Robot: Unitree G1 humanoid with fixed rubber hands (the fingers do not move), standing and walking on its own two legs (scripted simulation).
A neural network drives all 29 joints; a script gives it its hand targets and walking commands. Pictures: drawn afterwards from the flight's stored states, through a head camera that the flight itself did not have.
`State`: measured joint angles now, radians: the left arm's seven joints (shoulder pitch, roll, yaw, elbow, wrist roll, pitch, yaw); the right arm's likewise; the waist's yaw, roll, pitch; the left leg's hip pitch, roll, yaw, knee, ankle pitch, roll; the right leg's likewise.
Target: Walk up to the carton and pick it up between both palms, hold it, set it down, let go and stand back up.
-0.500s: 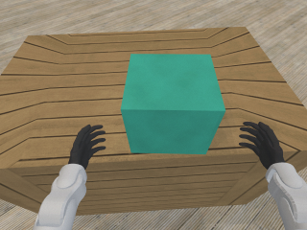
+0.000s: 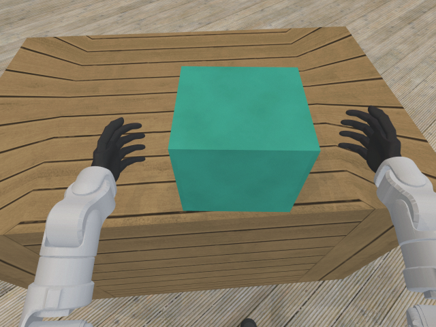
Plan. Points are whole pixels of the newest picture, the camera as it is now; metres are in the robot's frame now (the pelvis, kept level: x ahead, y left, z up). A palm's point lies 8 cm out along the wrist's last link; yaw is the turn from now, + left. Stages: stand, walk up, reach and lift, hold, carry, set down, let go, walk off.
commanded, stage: reach and lift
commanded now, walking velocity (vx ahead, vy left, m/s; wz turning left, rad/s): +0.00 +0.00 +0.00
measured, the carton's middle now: (237, 142) +0.45 -0.04 +0.05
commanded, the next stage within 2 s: none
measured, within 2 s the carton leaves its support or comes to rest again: neither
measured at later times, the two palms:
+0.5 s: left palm (111, 114) +0.42 +0.18 +0.17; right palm (385, 109) +0.41 -0.28 +0.17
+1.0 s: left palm (108, 80) +0.47 +0.18 +0.20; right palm (371, 82) +0.45 -0.26 +0.19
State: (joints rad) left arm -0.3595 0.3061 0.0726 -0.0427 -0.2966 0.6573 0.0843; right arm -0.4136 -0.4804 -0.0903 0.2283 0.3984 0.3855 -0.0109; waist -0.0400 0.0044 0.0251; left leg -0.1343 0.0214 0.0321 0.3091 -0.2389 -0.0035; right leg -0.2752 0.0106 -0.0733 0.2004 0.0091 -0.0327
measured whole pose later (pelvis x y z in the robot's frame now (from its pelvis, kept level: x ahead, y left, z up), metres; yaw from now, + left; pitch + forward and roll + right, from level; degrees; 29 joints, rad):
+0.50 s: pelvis +0.00 -0.01 +0.00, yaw +1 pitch +10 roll +0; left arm -0.76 0.37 0.05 0.38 -0.34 0.61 0.09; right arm -0.80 -0.50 -0.06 0.60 0.36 0.42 0.00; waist -0.04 0.02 -0.10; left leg -0.28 0.02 0.02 0.33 -0.22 -0.01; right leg -0.42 0.01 -0.09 0.22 0.02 -0.04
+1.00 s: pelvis -0.01 -0.01 -0.01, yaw +3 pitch +15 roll +0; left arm -1.11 0.41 -0.03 0.91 -0.37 0.40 0.05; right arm -1.13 -0.45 -0.03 1.00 0.28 0.37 -0.04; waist -0.07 0.03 -0.18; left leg -0.40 0.01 -0.02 0.35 -0.21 -0.02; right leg -0.50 -0.01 -0.12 0.21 0.03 -0.05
